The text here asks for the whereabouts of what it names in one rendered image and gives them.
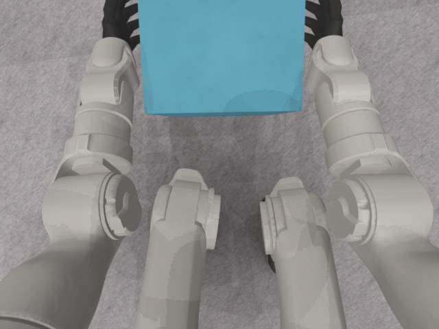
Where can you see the robot left upper arm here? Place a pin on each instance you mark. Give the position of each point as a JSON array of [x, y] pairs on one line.
[[86, 217]]

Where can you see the robot right hand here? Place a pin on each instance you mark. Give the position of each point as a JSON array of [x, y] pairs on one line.
[[329, 20]]

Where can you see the robot right upper arm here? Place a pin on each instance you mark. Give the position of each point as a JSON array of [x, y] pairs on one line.
[[386, 219]]

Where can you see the robot right forearm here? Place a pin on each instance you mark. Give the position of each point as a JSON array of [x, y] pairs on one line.
[[349, 117]]

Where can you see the left robot thigh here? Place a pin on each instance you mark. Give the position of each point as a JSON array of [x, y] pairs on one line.
[[174, 267]]

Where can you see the robot left hand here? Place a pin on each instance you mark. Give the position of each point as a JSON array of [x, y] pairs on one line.
[[115, 22]]

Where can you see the robot left forearm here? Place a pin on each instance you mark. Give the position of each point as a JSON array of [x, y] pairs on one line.
[[104, 114]]

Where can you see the carton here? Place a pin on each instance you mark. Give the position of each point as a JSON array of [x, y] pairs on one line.
[[210, 58]]

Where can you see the robot thigh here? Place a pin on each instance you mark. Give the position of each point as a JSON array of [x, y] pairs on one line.
[[308, 288], [174, 267]]

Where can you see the right robot thigh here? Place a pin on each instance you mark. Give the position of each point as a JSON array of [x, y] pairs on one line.
[[308, 288]]

